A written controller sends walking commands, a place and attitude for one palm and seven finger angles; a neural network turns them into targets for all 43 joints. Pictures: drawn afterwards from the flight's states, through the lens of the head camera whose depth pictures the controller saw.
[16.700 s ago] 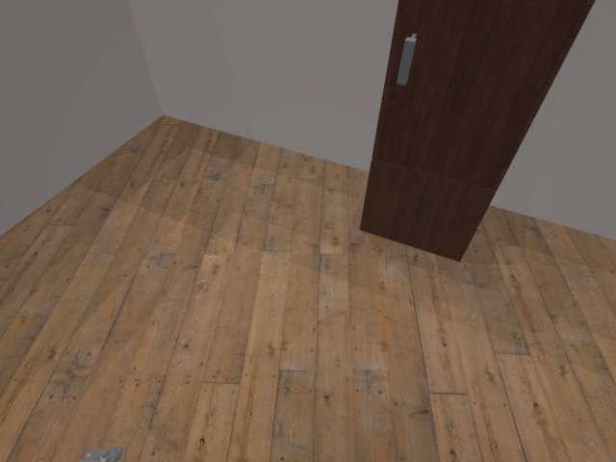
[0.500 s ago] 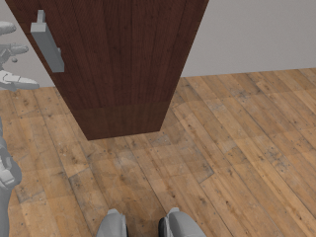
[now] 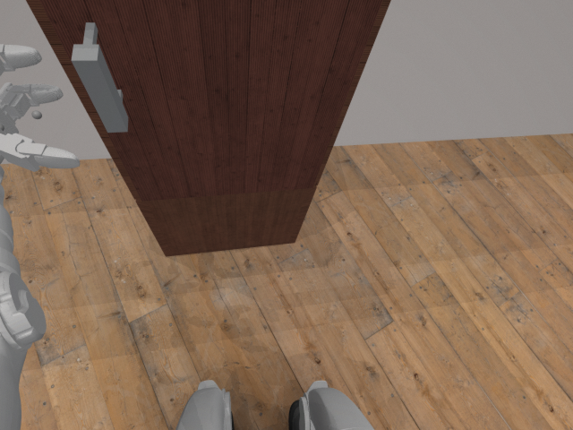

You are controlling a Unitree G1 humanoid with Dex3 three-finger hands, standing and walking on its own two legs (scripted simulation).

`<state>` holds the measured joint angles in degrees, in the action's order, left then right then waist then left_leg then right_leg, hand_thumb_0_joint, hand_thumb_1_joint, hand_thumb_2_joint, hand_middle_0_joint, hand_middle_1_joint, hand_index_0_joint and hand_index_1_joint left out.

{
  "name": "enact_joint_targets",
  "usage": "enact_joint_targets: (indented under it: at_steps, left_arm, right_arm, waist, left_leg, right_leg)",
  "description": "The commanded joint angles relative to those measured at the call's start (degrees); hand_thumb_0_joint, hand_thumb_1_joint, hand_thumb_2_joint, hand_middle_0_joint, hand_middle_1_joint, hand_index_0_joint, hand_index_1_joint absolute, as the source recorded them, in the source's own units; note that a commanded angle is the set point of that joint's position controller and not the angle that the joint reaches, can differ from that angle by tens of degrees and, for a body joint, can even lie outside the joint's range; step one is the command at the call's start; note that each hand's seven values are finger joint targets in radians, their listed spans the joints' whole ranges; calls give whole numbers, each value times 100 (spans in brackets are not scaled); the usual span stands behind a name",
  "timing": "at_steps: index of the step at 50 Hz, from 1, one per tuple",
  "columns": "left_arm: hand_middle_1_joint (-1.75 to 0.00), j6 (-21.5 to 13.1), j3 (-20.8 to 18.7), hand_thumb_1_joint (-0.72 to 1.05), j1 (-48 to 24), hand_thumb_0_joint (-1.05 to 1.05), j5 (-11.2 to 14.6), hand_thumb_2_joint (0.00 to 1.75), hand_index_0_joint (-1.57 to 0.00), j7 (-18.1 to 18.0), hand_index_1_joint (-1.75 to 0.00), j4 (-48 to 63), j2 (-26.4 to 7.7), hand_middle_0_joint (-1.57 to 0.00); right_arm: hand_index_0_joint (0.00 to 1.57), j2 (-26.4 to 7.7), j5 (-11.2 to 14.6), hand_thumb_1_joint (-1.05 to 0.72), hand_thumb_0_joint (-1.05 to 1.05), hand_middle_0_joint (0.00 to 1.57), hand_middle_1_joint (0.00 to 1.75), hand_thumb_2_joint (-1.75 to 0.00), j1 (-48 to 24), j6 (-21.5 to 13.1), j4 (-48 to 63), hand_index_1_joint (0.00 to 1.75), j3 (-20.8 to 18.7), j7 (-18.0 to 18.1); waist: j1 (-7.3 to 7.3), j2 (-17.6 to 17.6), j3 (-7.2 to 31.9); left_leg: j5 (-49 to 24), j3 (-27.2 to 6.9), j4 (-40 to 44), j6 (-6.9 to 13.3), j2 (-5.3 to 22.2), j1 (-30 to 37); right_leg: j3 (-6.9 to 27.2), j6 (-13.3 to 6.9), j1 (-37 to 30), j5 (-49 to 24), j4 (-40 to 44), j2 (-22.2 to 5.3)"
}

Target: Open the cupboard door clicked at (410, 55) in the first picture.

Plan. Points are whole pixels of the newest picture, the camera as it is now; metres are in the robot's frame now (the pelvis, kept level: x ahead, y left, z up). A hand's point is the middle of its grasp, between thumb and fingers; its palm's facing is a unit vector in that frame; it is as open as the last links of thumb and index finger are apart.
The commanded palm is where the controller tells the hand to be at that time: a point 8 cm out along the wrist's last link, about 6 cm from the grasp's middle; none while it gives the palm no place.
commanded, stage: slide the fingers in behind the handle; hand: left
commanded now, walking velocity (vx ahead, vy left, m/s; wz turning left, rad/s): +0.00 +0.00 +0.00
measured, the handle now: (104, 80) +0.56 +0.22 +0.09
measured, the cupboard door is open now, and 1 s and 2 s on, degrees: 0 0 0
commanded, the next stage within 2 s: close the thumb around the handle in 1.64 s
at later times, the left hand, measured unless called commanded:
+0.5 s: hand (77, 109) +0.50 +0.24 +0.09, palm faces +0.08 -1.00 +0.00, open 14.0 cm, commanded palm +0.48 +0.28 +0.09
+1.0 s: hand (104, 108) +0.51 +0.21 +0.09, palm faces +0.09 -1.00 +0.01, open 14.0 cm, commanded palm +0.48 +0.25 +0.09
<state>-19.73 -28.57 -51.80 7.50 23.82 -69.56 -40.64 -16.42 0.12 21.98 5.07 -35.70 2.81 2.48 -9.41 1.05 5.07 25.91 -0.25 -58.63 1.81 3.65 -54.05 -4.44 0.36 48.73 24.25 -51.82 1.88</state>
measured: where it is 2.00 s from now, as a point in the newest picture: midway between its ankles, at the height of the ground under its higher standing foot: outside the picture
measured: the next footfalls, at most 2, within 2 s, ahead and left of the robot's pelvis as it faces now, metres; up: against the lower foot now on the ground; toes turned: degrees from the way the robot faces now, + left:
none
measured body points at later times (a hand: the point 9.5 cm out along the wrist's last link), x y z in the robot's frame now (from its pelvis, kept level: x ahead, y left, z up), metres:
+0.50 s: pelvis +0.00 -0.01 +0.00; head +0.12 +0.02 +0.43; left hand +0.49 +0.29 +0.10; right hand -0.01 -0.27 -0.10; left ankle +0.01 +0.09 -0.68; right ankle +0.00 -0.13 -0.68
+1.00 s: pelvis +0.00 -0.01 +0.00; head +0.12 +0.01 +0.44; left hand +0.50 +0.26 +0.09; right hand +0.00 -0.28 -0.11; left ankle +0.01 +0.09 -0.68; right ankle +0.00 -0.13 -0.68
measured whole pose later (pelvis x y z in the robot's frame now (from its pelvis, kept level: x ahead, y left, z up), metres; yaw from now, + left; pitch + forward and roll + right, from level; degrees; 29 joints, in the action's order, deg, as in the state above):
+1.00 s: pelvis +0.00 -0.01 +0.00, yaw +0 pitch +20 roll -4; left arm -20.8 -25.3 -50.9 6.3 14.6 -67.2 -31.9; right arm -15.5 -0.3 23.0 4.2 -36.7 1.7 0.9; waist -9.7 1.8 5.9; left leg 25.5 0.3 -57.1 0.8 3.9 -52.1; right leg -3.7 -0.6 48.0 24.6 -52.2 2.2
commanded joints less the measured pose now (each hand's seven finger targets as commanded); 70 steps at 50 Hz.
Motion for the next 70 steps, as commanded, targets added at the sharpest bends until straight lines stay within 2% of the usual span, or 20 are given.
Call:
enact_joint_targets:
  at_steps: [1,3,7,10,14,16,17,23,26,28,31,33,35,36,42,44,47,57,67,70]
  left_arm:
    - [-120,-366,-196,-50,-2339,0,105,30,-30,-70,-120,1241,-1730,-30]
    - [-120,-325,-113,-50,-2450,0,67,30,-30,-111,-120,1176,-1677,-30]
    - [-120,-393,-9,-50,-2407,0,84,30,-30,-182,-120,1473,-1438,-30]
    - [-120,-389,33,-50,-2254,0,133,30,-30,-261,-120,1479,-1209,-30]
    - [-120,-286,-64,-50,-2246,0,53,30,-30,-418,-120,1225,-1367,-30]
    - [-120,-379,-148,-50,-2337,0,1,30,-30,-495,-120,1423,-1503,-30]
    - [-120,-409,-10,-50,-2380,0,-10,30,-30,-516,-120,1417,-1319,-30]
    - [-120,-456,33,-50,-2388,0,-33,30,-30,-612,-120,1273,-1216,-30]
    - [-120,-471,-76,-50,-2256,0,-34,30,-30,-653,-120,1310,-1276,-30]
    - [-120,-424,187,-50,-2420,0,-36,30,-30,-672,-120,1274,-961,-30]
    - [-120,-449,189,-50,-2520,0,-37,30,-30,-751,-120,1253,-925,-30]
    - [-120,-431,159,-50,-2595,0,-56,30,-30,-803,-120,1179,-1010,-30]
    - [-120,-495,23,-50,-2615,0,-87,30,-30,-844,-120,1330,-1175,-30]
    - [-120,-534,62,-50,-2563,0,-103,30,-30,-852,-120,1461,-1109,-30]
    - [-120,-530,267,-50,-2380,0,-42,30,-30,-862,-120,1446,-673,-30]
    - [-120,-467,318,-50,-2462,0,-24,30,-30,-895,-120,1401,-622,-30]
    - [-120,-515,106,-50,-2339,0,-18,30,-30,-963,-120,1540,-794,-30]
    - [-120,-543,498,-50,-2519,0,-79,30,-30,-1189,-120,1451,-206,-30]
    - [-120,-636,536,-50,-2633,0,-213,30,-30,-1389,-120,1305,-136,-30]
    - [-120,-646,290,-50,-2682,0,-193,30,-30,-1364,-120,1326,-456,-30]
  right_arm:
    - [20,-1139,-26,-90,0,20,30,-90,1073,-88,196,30,-392,70]
    - [20,-1136,-26,-90,0,20,30,-90,1055,-89,202,30,-377,66]
    - [20,-1097,-50,-90,0,20,30,-90,1070,-105,219,30,-406,39]
    - [20,-1073,-59,-90,0,20,30,-90,1103,-107,217,30,-422,2]
    - [20,-1091,-34,-90,0,20,30,-90,1073,-103,239,30,-409,-1]
    - [20,-1088,-47,-90,0,20,30,-90,1072,-118,261,30,-408,1]
    - [20,-1042,-46,-90,0,20,30,-90,1035,-131,252,30,-401,-10]
    - [20,-1053,-40,-90,0,20,30,-90,1081,-148,206,30,-419,-21]
    - [20,-1038,-50,-90,0,20,30,-90,1103,-151,221,30,-424,-29]
    - [20,-1012,-42,-90,0,20,30,-90,1071,-159,196,30,-426,-44]
    - [20,-1020,-45,-90,0,20,30,-90,1069,-181,180,30,-430,-34]
    - [20,-1030,-46,-90,0,20,30,-90,1091,-197,162,30,-421,-27]
    - [20,-1030,-63,-90,0,20,30,-90,1132,-211,167,30,-423,-30]
    - [20,-999,-67,-90,0,20,30,-90,1111,-214,194,30,-430,-45]
    - [20,-961,-57,-90,0,20,30,-90,1082,-200,146,30,-465,-93]
    - [20,-967,-48,-90,0,20,30,-90,1082,-192,138,30,-464,-91]
    - [20,-966,-68,-90,0,20,30,-90,1097,-200,149,30,-475,-93]
    - [20,-913,-68,-90,0,20,30,-90,1010,-213,143,30,-490,-145]
    - [20,-899,-99,-90,0,20,30,-90,1001,-272,114,30,-486,-168]
    - [20,-938,-107,-90,0,20,30,-90,1051,-276,129,30,-482,-136]
  waist:
    - [-72,1166,2739]
    - [-112,1105,2516]
    - [-62,1345,2855]
    - [-64,1158,2795]
    - [-61,773,2484]
    - [-34,920,2696]
    - [-54,1087,2639]
    - [-105,888,2572]
    - [-6,888,2747]
    - [-140,892,2529]
    - [-147,902,2550]
    - [-194,657,2496]
    - [-118,789,2718]
    - [-52,1035,2929]
    - [-89,913,2794]
    - [-136,870,2611]
    - [-21,835,2860]
    - [-152,724,2507]
    - [-165,689,2608]
    - [-120,585,2761]
  left_leg:
    - [-2739,-444,550,-53,-107,2802]
    - [-2512,-463,604,-53,-108,2654]
    - [-2796,-462,586,-85,-100,2984]
    - [-2925,-476,601,-74,-93,3032]
    - [-2339,-388,678,-13,-136,2457]
    - [-2410,-374,653,-22,-140,2542]
    - [-2394,-343,639,-32,-151,2553]
    - [-2278,-350,649,-21,-139,2487]
    - [-2461,-331,630,-23,-152,2497]
    - [-2265,-323,631,-18,-144,2455]
    - [-2115,-322,638,-10,-162,2413]
    - [-1990,-300,623,23,-171,2180]
    - [-2143,-294,600,18,-178,2266]
    - [-2334,-293,595,-8,-184,2426]
    - [-2439,-262,575,-9,-183,2493]
    - [-2306,-260,628,-2,-185,2405]
    - [-2489,-259,617,-4,-202,2443]
    - [-2299,-275,652,-23,-195,2427]
    - [-2173,-262,598,-25,-213,2356]
    - [-2148,-248,600,7,-229,2229]
  right_leg:
    - [122,-112,-340,-1748,446,224]
    - [102,-109,-319,-1606,468,222]
    - [101,-124,-328,-1730,454,229]
    - [74,-131,-349,-1784,461,248]
    - [136,-97,-607,-1670,520,224]
    - [168,-98,-624,-1731,482,206]
    - [182,-100,-589,-1733,485,205]
    - [185,-93,-566,-1670,489,204]
    - [202,-102,-744,-1866,450,203]
    - [192,-79,-552,-1716,493,203]
    - [215,-85,-536,-1602,508,194]
    - [259,-61,-679,-1615,518,187]
    - [276,-84,-799,-1761,460,185]
    - [275,-88,-823,-1894,427,180]
    - [243,-82,-799,-2021,472,200]
    - [240,-75,-790,-1950,505,202]
    - [255,-86,-995,-2141,464,191]
    - [223,-85,-703,-1926,468,178]
    - [257,-82,-677,-1827,444,159]
    - [302,-85,-912,-1916,431,161]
